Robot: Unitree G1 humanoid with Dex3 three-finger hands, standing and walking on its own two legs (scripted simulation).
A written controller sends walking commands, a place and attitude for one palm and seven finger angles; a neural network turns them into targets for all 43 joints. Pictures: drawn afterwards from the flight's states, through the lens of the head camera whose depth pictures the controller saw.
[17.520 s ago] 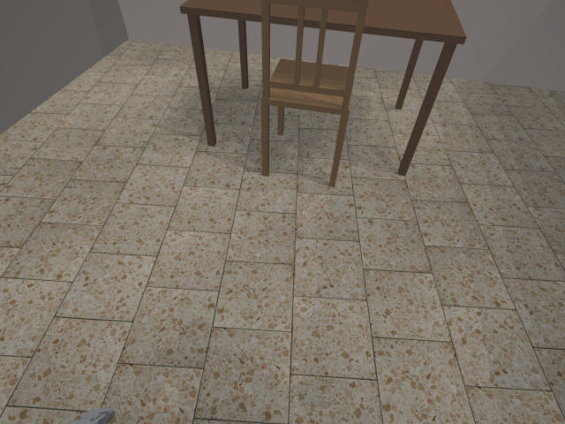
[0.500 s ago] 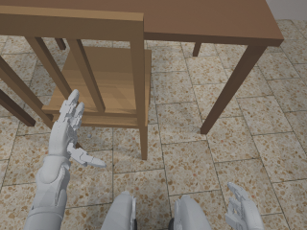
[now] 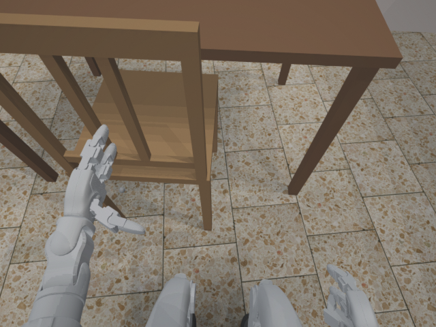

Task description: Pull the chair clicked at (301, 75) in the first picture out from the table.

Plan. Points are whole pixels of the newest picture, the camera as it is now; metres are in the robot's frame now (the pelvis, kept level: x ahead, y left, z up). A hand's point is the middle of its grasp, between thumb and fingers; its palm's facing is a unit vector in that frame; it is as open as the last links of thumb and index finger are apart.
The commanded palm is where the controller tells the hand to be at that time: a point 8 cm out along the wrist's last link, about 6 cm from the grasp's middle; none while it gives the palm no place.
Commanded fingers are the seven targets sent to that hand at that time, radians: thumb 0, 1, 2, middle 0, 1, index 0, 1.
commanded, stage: aim the fingers beside a spindle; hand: left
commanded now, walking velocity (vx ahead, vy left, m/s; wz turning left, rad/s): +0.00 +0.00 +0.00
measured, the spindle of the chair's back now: (87, 115) +0.49 +0.29 +0.05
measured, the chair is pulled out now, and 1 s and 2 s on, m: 0.00 0.00 -0.01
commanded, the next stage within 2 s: push the fingers through the gap in 1.30 s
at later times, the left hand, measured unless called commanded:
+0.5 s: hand (132, 202) +0.32 +0.17 +0.03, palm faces -0.06 -1.00 -0.02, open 16.9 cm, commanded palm +0.31 +0.23 +0.04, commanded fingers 0.00 -0.50 0.30 -0.06 -0.08 -0.06 -0.08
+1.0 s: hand (128, 188) +0.34 +0.18 +0.04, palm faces -0.04 -1.00 -0.05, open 16.9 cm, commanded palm +0.31 +0.24 +0.03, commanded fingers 0.00 -0.50 0.30 -0.06 -0.08 -0.06 -0.08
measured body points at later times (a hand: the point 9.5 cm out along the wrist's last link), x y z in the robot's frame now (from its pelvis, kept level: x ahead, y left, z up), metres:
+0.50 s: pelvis +0.00 +0.01 +0.00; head +0.10 +0.01 +0.44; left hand +0.32 +0.22 +0.04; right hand +0.17 -0.24 -0.09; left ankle +0.04 +0.12 -0.61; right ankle +0.04 -0.10 -0.61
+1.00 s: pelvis +0.00 +0.01 +0.00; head +0.10 +0.02 +0.44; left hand +0.34 +0.24 +0.04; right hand +0.17 -0.24 -0.10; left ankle +0.04 +0.12 -0.61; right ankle +0.04 -0.10 -0.61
